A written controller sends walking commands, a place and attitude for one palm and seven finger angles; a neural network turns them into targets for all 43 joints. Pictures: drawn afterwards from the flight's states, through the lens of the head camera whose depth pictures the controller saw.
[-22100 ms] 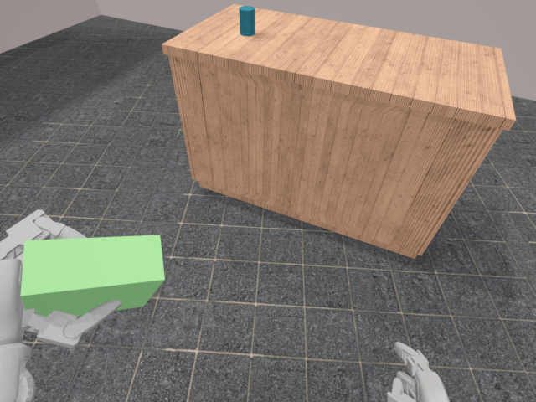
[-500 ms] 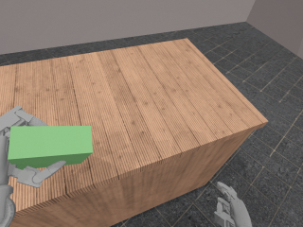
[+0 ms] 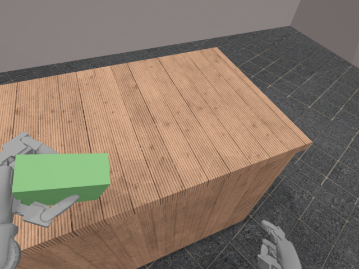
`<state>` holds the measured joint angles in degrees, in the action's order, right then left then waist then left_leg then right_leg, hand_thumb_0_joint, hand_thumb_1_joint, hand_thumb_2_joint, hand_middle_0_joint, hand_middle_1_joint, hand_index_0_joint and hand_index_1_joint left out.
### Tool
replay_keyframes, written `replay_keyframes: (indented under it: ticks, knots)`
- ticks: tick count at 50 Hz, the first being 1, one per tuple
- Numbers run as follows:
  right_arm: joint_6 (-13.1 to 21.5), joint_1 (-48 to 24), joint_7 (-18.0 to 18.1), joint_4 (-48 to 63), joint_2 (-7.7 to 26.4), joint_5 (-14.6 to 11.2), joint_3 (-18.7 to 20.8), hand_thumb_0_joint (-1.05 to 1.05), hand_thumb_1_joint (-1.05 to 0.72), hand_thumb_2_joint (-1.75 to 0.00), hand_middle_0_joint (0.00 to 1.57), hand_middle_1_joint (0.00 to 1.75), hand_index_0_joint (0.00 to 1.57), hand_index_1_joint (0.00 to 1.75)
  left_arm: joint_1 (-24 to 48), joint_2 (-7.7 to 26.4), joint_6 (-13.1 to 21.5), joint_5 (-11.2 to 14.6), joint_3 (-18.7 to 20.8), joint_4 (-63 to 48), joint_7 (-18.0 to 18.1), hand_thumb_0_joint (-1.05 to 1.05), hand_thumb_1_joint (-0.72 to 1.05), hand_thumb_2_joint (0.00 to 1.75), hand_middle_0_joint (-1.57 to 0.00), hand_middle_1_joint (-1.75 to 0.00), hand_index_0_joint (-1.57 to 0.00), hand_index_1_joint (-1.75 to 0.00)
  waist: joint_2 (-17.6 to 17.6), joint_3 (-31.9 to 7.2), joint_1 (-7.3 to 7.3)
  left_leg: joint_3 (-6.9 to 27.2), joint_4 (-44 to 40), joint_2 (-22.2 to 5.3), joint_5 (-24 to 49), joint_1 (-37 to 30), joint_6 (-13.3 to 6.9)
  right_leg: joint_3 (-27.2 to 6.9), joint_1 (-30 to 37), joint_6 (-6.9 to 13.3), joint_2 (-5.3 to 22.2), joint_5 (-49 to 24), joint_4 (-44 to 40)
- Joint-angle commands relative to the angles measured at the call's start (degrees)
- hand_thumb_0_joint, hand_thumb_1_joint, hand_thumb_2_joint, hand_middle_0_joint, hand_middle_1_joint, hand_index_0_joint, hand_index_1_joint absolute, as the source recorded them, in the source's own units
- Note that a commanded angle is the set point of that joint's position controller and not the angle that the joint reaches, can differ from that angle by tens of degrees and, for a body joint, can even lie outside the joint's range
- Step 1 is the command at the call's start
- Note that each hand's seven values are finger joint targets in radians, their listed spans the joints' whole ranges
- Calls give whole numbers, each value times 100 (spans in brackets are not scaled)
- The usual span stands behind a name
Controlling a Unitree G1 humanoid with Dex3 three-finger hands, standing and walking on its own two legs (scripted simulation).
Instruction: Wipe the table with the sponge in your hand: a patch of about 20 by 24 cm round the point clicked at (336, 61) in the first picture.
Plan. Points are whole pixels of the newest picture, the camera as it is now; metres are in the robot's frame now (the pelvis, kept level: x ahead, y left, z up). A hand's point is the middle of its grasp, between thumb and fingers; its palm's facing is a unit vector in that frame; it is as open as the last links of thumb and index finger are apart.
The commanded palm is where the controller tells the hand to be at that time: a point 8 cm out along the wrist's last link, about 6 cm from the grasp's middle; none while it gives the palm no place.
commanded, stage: turn the palm down, sponge in hand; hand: left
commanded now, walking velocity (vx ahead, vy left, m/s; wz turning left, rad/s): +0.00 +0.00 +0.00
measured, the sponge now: (77, 180) +0.23 +0.20 +0.13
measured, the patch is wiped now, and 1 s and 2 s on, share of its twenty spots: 0.00 0.00 0.00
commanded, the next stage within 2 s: none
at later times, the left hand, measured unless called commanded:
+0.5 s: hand (25, 188) +0.19 +0.25 +0.17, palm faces +0.45 -0.61 -0.65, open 9.7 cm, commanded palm +0.16 +0.27 +0.20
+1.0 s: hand (43, 178) +0.21 +0.24 +0.17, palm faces +0.27 -0.41 -0.87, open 9.7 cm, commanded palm +0.18 +0.25 +0.22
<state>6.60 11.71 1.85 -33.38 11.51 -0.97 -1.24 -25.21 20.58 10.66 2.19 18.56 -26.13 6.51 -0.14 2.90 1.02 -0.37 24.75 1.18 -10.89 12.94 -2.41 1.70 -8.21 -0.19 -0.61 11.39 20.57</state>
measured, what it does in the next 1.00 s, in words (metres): stands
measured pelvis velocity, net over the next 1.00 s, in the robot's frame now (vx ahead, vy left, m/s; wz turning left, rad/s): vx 0.00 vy -0.05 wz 0.00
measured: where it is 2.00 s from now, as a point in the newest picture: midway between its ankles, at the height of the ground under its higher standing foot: outside the picture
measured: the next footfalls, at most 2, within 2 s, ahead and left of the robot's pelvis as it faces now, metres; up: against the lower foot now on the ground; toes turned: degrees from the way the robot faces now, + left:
none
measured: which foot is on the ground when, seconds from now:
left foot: down 0.00-1.00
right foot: down 0.00-1.00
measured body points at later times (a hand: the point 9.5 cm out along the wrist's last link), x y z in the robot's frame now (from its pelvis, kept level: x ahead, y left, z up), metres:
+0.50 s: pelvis -0.03 -0.05 -0.02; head -0.04 -0.07 +0.43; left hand +0.16 +0.28 +0.20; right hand +0.20 -0.26 -0.09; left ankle +0.03 +0.09 -0.74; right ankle +0.00 -0.12 -0.74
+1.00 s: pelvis +0.00 -0.05 -0.02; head -0.01 -0.09 +0.43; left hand +0.19 +0.26 +0.22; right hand +0.22 -0.28 -0.10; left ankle +0.03 +0.09 -0.74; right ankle +0.00 -0.12 -0.74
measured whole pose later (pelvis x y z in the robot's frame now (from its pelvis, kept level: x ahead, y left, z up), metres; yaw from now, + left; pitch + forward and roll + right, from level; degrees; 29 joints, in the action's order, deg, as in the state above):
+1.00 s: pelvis +0.00 -0.05 -0.02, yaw +0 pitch -2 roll +1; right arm 2.2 8.5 8.2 -34.0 16.7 -2.8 -0.8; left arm -17.5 37.4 -14.8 -16.9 17.2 -25.9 -1.5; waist 5.1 -0.3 5.6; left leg 0.6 34.1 -0.4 -15.8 16.3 1.1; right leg 2.7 -14.2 3.6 -2.0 19.8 35.9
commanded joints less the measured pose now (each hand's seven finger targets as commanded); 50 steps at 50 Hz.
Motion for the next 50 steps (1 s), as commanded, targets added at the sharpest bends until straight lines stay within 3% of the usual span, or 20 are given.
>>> replay_keyframes:
  ticks: [1,2,3,4,5,9,11,13,15,17,20,26,30,33,35,36,41,45,47,50]
  knots:
    - [392,-555,340,662,769,453,460,0,-90,-90,20,30,20,30,3629,2794,3,-797,2040,-180,-131,0,10,130,-120,-160,-120,-160,1291,-1795,431,-25,187,-254,2016,-1081,369,162,-32,381,-63,-614,808]
    - [403,-319,26,760,1040,226,315,0,-90,-90,20,30,20,30,2482,1866,-467,-196,1012,226,-294,0,10,130,-120,-160,-120,-160,951,-1706,163,216,161,-285,3181,-1314,564,414,-605,319,-152,-810,644]
    - [424,-463,-29,668,1157,221,370,0,-90,-90,20,30,20,30,2463,1608,-697,26,1208,-399,-514,0,10,130,-120,-160,-120,-160,696,-2143,341,197,233,-376,3217,-1682,584,399,-567,229,-196,-934,643]
    - [412,-666,-1,703,1083,97,340,0,-90,-90,20,30,20,30,1760,1433,-1034,289,970,-341,-681,0,10,130,-120,-160,-120,-160,791,-2035,482,154,219,-321,2942,-1659,503,394,-439,214,-148,-928,635]
    - [406,-1014,-80,775,949,-48,166,0,-90,-90,20,30,20,30,1126,702,-1382,426,393,-143,-819,0,10,130,-120,-160,-120,-160,786,-1525,451,158,160,-329,2378,-1398,471,418,-617,189,-178,-687,629]
    - [239,-1220,-86,903,1038,7,141,0,-90,-90,20,30,20,30,813,1609,-1611,-352,540,-1013,-783,0,10,130,-120,-160,-120,-160,268,-733,349,111,-80,-244,501,-348,211,417,-676,176,-92,-284,627]
    - [193,-1398,5,1048,963,75,105,0,-90,-90,20,30,20,30,1474,2231,-1372,-512,1046,-1719,-544,0,10,130,-120,-160,-120,-160,443,-990,347,82,-31,-129,55,-266,175,308,-670,188,-86,124,639]
    - [189,-1356,135,903,904,110,130,0,-90,-90,20,30,20,30,1230,2190,-1069,-439,1339,-1370,-325,0,10,130,-120,-160,-120,-160,60,-874,276,85,86,-127,-275,-219,144,298,-900,107,-112,475,605]
    - [181,-1353,238,819,901,80,137,0,-90,-90,20,30,20,30,2095,2701,-832,-547,1641,-1503,-53,0,10,130,-120,-160,-120,-160,433,-904,229,78,158,-75,-803,-184,126,140,-1139,81,-91,934,579]
    - [211,-1210,296,641,824,113,134,0,-90,-90,20,30,20,30,2141,2381,-812,-650,1337,-810,87,0,10,130,-120,-160,-120,-160,601,-721,158,80,228,-46,-908,-115,141,97,-1167,86,-41,999,514]
    - [130,-1288,410,601,888,41,114,0,-90,-90,20,30,20,30,2539,2619,-1137,-852,1126,-383,-33,0,10,130,-120,-160,-120,-160,791,-699,158,-44,310,35,-975,-66,103,-128,-1136,68,58,1225,318]
    - [124,-1551,618,767,888,-56,40,0,-90,-90,20,30,20,30,2918,2662,-1720,-1145,435,-157,-764,0,10,130,-120,-160,-120,-160,493,-599,239,-75,491,16,-697,-23,105,-592,-982,75,276,1704,22]
    - [156,-1551,643,782,888,-23,112,0,-90,-90,20,30,20,30,2546,3358,-1484,-1221,1208,-353,-862,0,10,130,-120,-160,-120,-160,140,-806,456,-20,739,-42,-250,31,132,-854,-729,59,374,1469,31]
    - [134,-1308,593,826,845,10,162,0,-90,-90,20,30,20,30,1962,3237,-1349,-1165,1434,-448,-738,0,10,130,-120,-160,-120,-160,50,-1083,535,4,837,-57,184,89,131,-741,-468,7,407,371,325]
    - [87,-1339,564,814,864,-43,176,0,-90,-90,20,30,20,30,1803,3402,-1451,-1237,1625,-495,-585,0,10,130,-120,-160,-120,-160,376,-1175,604,-45,843,-39,407,61,138,-692,-406,28,371,-126,457]
    - [57,-1253,552,866,863,-45,181,0,-90,-90,20,30,20,30,1802,3132,-1542,-1275,1369,-542,-522,0,10,130,-120,-160,-120,-160,488,-1160,557,-79,832,-58,489,78,136,-580,-404,26,378,-388,552]
    - [-63,-1212,607,968,979,-113,201,0,-90,-90,20,30,20,30,1651,3071,-2094,-1575,1075,-610,-487,0,10,130,-120,-160,-120,-160,233,-1130,490,-118,854,-91,752,9,74,-490,-469,-22,350,-1087,708]
    - [-44,-1449,680,1038,944,-170,154,0,-90,-90,20,30,20,30,1900,3262,-2239,-1917,975,-1093,-580,0,10,130,-120,-160,-120,-160,377,-1261,505,-102,843,-47,885,-229,35,-455,-535,0,264,-1078,737]
    - [-39,-1298,692,1040,955,-131,178,0,-90,-90,20,30,20,30,1792,3235,-2244,-2043,919,-1190,-582,0,10,130,-120,-160,-120,-160,144,-1466,482,-61,850,-68,1016,-269,27,-365,-452,-22,269,-1281,795]
    - [-55,-1521,708,990,933,-177,136,0,-90,-90,20,30,20,30,1844,3406,-2405,-2253,1022,-1103,-523,0,10,130,-120,-160,-120,-160,288,-1252,560,-38,763,-55,877,-279,52,-432,-544,28,203,-971,693]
